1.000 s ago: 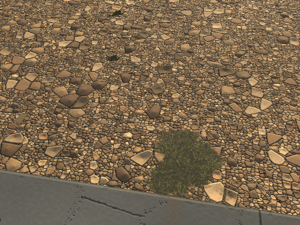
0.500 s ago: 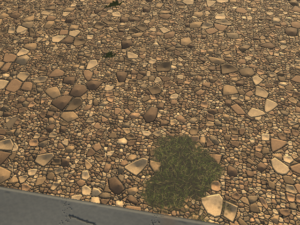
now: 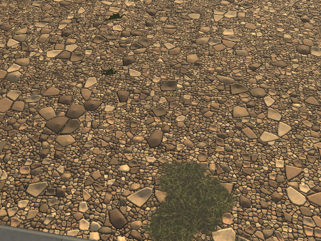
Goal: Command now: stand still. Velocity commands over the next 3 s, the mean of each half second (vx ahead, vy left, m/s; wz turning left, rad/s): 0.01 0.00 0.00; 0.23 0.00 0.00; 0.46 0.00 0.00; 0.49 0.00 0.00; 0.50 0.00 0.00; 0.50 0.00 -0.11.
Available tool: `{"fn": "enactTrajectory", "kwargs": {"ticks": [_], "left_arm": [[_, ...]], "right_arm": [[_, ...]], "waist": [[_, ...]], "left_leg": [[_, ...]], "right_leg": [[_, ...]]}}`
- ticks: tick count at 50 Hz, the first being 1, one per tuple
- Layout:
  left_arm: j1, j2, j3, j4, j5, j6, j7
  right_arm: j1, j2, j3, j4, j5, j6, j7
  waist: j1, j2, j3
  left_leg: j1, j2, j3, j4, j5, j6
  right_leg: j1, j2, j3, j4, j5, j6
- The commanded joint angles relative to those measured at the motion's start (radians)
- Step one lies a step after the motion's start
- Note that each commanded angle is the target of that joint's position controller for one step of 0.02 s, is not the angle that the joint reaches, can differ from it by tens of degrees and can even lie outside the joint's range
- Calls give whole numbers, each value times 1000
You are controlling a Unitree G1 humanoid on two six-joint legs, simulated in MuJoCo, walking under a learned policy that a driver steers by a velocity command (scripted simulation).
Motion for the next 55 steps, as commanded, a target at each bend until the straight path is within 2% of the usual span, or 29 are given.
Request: {"fn": "enactTrajectory", "kwargs": {"ticks": [1,29,30,32,33,34,35,36,38,41,43,44,45,46,47,48,49,50,51,52,54,55], "left_arm": [[102,50,4,11,0,0,3],[160,19,-13,40,1,-12,3],[175,18,-13,43,4,-12,2],[202,55,6,44,8,-8,0],[215,78,17,40,7,-3,-1],[247,98,27,41,3,1,-3],[259,113,36,42,3,1,-3],[272,111,41,43,8,-3,-3],[294,114,49,45,23,-19,-7],[283,119,54,30,22,-44,-12],[255,134,58,16,21,-56,-14],[238,141,60,9,19,-58,-16],[198,146,61,-4,13,-60,-20],[181,154,61,-11,8,-65,-24],[188,150,57,-8,10,-73,-29],[180,94,40,-47,-3,-79,-41],[187,74,43,-76,1,-82,-53],[103,108,54,-111,7,-78,-60],[49,106,53,-131,7,-80,-65],[46,91,53,-129,4,-81,-65],[110,79,59,-111,16,-54,-67],[109,79,61,-114,15,-40,-67]], "right_arm": [[67,-71,-8,0,-1,-2,-3],[120,-43,9,55,0,6,1],[125,-40,10,58,0,7,1],[109,-59,1,44,-2,12,5],[89,-62,-5,30,-7,14,10],[48,-55,-6,5,-15,13,17],[4,-42,-4,-25,-29,9,24],[-35,-40,-5,-52,-35,1,30],[-73,-67,-17,-93,-33,-17,40],[-105,-85,-33,-136,-18,-38,53],[-115,-80,-36,-160,-11,-41,61],[-87,-78,-39,-160,-7,-41,63],[-11,-71,-42,-141,-2,-42,62],[108,-76,-52,-97,0,-43,58],[254,-119,-74,-48,-6,-48,48],[412,-227,-101,-35,-25,-55,33],[445,-263,-101,-23,-21,-45,36],[308,-245,-93,-44,-13,-37,33],[204,-215,-86,-79,-15,-42,35],[146,-185,-75,-91,-16,-52,40],[123,-122,-50,-90,-11,-70,37],[150,-115,-45,-82,-12,-79,35]], "waist": [[5,-2,32],[-4,-1,66],[0,-3,49],[12,-36,76],[27,-81,111],[46,-111,165],[58,-129,223],[67,-125,255],[66,-81,249],[50,-54,207],[32,-71,182],[14,-79,166],[-30,-80,144],[-81,-63,100],[-140,-5,28],[-199,187,-72],[-167,273,-118],[-101,162,-15],[-74,78,51],[-34,21,68],[28,58,60],[35,66,61]], "left_leg": [[73,141,-157,-52,222,19],[51,132,-150,-57,122,4],[54,121,-144,-55,53,5],[-11,67,-101,20,-155,16],[-96,31,-61,94,-262,18],[-213,6,-15,182,-298,14],[-311,19,18,255,-277,12],[-382,56,11,327,-254,13],[-509,92,-17,419,-263,12],[-498,101,-18,383,-215,6],[-387,78,7,327,-176,10],[-296,57,30,295,-155,15],[-141,24,60,235,-116,23],[54,-28,89,192,-88,30],[244,-20,53,151,-96,44],[413,251,-335,-34,-347,117],[417,431,-777,-252,-450,210],[300,423,-725,-250,-538,207],[192,404,-609,-239,-442,192],[109,354,-486,-251,-294,160],[24,281,-324,-259,-105,118],[14,268,-284,-257,-26,119]], "right_leg": [[-108,-117,97,-74,177,-17],[-154,-126,112,-99,154,-24],[-148,-120,113,-110,77,-29],[-164,-114,143,-128,-174,-64],[-166,-145,206,-163,-328,-98],[-153,-208,289,-220,-448,-137],[-139,-285,361,-265,-492,-174],[-126,-335,404,-287,-457,-203],[-23,-354,406,-280,-305,-227],[38,-318,313,-245,-77,-209],[-15,-287,244,-206,49,-188],[-64,-270,206,-168,108,-173],[-149,-242,154,-101,198,-152],[-231,-202,107,14,356,-129],[-299,-149,44,221,455,-98],[-478,-45,-48,592,248,-37],[-625,58,28,863,-200,-36],[-679,-27,110,953,-122,-60],[-685,-65,102,958,-30,-70],[-633,-98,106,898,44,-71],[-525,-122,97,791,78,-51],[-511,-112,81,766,87,-42]]}}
